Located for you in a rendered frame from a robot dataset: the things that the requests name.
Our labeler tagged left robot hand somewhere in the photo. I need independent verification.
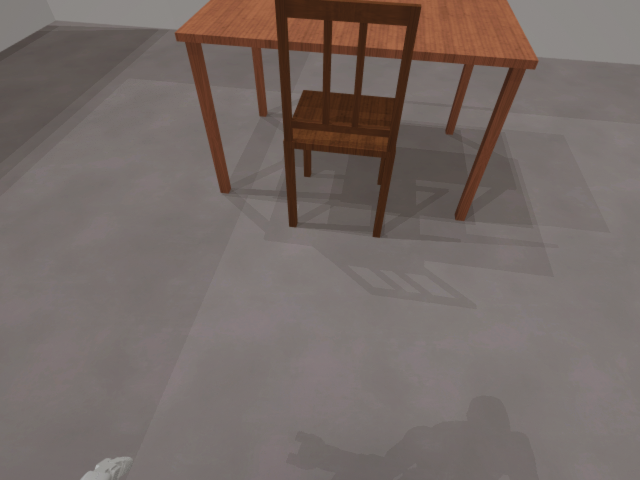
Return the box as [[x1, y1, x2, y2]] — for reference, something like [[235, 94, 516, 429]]
[[80, 457, 133, 480]]

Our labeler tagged chair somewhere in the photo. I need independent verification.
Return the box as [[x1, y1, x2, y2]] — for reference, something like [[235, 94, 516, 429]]
[[275, 0, 421, 238]]

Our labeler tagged table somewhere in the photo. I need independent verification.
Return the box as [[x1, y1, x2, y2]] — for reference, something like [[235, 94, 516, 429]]
[[175, 0, 539, 221]]

